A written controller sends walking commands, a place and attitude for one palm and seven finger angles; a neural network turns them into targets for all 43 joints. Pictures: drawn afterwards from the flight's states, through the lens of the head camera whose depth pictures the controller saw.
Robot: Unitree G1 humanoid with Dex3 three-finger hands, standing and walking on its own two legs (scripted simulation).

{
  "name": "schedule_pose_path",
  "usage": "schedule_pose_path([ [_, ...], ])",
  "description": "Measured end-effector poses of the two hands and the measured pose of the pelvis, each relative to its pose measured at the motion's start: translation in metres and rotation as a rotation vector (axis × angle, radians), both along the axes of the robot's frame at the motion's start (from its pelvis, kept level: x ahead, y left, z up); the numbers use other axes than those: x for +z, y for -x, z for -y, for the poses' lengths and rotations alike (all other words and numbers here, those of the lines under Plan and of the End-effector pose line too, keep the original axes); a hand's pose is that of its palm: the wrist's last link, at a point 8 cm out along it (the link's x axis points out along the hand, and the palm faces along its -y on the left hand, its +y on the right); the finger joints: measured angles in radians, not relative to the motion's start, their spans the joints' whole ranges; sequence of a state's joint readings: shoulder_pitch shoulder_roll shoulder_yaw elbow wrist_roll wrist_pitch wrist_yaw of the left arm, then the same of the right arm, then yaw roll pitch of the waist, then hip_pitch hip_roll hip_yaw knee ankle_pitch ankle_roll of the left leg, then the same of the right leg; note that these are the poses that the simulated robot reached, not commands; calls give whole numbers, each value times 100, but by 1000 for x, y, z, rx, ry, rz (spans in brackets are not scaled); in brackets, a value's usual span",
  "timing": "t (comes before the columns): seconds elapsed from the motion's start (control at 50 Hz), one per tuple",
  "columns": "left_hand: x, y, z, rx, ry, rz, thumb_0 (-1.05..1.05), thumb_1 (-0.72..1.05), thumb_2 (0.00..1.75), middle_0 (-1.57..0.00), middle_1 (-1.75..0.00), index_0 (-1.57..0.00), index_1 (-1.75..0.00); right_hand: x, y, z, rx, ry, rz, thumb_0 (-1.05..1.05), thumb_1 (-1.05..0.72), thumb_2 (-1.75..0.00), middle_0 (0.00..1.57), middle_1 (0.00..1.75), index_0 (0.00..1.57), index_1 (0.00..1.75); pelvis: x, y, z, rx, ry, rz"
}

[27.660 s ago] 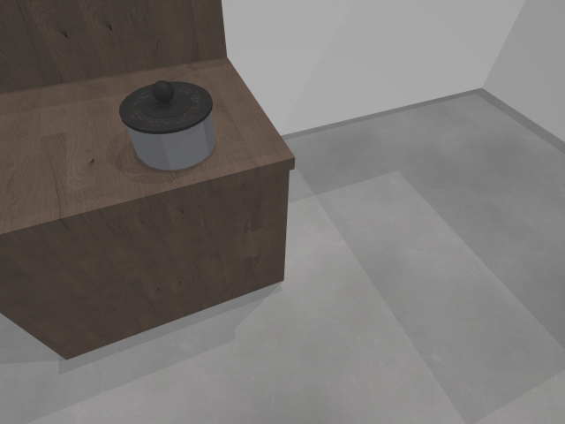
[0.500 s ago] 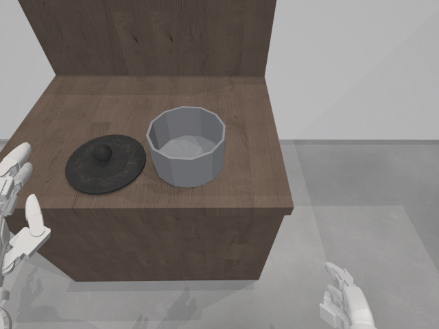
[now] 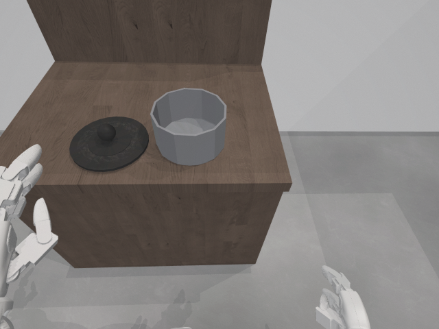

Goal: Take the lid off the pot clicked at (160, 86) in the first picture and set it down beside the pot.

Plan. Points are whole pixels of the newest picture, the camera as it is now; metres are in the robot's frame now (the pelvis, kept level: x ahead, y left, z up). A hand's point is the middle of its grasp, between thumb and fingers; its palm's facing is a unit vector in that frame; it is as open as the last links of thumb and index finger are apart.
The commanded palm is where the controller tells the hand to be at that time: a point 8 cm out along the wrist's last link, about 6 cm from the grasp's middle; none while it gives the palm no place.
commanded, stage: step back with the hand held close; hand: left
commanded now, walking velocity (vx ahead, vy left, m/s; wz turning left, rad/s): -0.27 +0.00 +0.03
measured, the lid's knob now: (106, 132) +0.59 +0.34 -0.03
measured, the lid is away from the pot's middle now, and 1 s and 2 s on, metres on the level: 0.23 0.23 0.23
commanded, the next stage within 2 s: stop stepping back and stand still in 0.62 s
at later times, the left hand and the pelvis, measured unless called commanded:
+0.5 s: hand (25, 323) +0.11 +0.21 +0.16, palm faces +0.18 -0.88 -0.43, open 7.4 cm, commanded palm +0.05 +0.28 +0.19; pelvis -0.09 +0.00 +0.00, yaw -2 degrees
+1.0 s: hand out of the picture -0.05 +0.24 +0.19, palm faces +0.23 -0.84 -0.48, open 7.4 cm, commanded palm -0.07 +0.30 +0.19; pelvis -0.21 +0.02 -0.01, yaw -2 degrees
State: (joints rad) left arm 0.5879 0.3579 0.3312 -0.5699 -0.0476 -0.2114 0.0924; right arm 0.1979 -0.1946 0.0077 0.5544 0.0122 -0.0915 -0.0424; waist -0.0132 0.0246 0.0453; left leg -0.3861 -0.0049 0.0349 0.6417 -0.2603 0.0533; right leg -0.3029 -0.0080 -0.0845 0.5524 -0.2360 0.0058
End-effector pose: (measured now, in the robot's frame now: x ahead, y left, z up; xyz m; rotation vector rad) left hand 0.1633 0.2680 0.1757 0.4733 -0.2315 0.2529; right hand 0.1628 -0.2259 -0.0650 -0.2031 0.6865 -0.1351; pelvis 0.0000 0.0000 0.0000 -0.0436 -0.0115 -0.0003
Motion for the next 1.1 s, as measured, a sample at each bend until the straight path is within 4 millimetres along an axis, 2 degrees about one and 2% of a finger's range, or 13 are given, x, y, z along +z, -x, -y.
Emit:
schedule_pose_path([
  [0.06,-7,14,0,-29,13,-12,2,89,90,-21,-31,-21,-30,3,19,8,-34,40,-14,1,-90,-90,21,30,20,30,-2,9,-3,5,4,0],
  [0.12,-4,27,-8,-38,-14,7,2,89,90,-22,-31,-21,-31,8,36,13,-59,87,-17,1,-90,-90,21,30,20,30,-5,18,-8,3,11,1],
  [0.28,26,49,-28,25,-102,110,2,89,90,-22,-31,-21,-31,11,59,0,-40,62,26,1,-90,-90,20,30,20,30,1,43,-12,-21,20,-30],
  [0.42,8,62,-1,-71,-32,50,2,89,90,-21,-31,-21,-30,5,81,-8,3,18,34,1,-90,-90,20,30,20,30,1,81,-4,-40,43,-36],
  [0.52,6,91,11,-153,-30,47,2,89,90,-22,-31,-21,-30,8,109,5,-43,45,20,1,-90,-90,21,30,20,30,-2,93,-1,-38,30,-12],
  [0.62,10,109,-9,-133,-24,165,2,88,90,-22,-31,-22,-31,8,133,17,-102,118,15,1,-90,-90,21,30,20,30,-12,101,-13,-23,44,-3],
  [0.72,8,115,-30,-65,-10,181,1,89,90,-22,-31,-21,-31,15,154,6,-81,119,47,1,-90,-90,20,30,20,30,-10,135,-19,-59,38,-3],
  [0.78,-13,116,-30,-57,47,71,1,89,90,-21,-31,-21,-30,9,172,-1,-44,89,31,1,-90,-90,20,30,20,30,-9,160,-22,-48,48,-5],
  [0.86,-10,159,-11,-139,-16,6,2,89,90,-21,-31,-20,-30,10,201,-9,-57,36,65,1,-90,-90,20,30,20,30,-13,186,-17,-72,23,-16],
  [0.94,15,216,0,-204,-118,28,2,89,90,-22,-31,-21,-30,0,234,-14,-60,20,17,1,-90,-90,20,30,20,30,-13,206,-18,-24,44,24],
  [0.98,28,237,-8,-178,-127,101,2,89,90,-22,-31,-21,-31,-3,250,-15,-71,23,-39,1,-90,-90,20,30,20,30,-9,208,-21,-30,23,15],
  [1.02,33,247,-25,-110,-106,175,1,88,90,-22,-31,-22,-31,-3,262,-15,-85,36,-70,1,-90,-90,21,30,20,30,-6,211,-25,-37,5,-8],
  [1.1,16,245,-65,36,-13,245,1,88,90,-22,-31,-21,-31,-5,270,-19,-73,77,-40,1,-90,-90,20,30,20,30,-14,231,-39,16,11,-38],
])
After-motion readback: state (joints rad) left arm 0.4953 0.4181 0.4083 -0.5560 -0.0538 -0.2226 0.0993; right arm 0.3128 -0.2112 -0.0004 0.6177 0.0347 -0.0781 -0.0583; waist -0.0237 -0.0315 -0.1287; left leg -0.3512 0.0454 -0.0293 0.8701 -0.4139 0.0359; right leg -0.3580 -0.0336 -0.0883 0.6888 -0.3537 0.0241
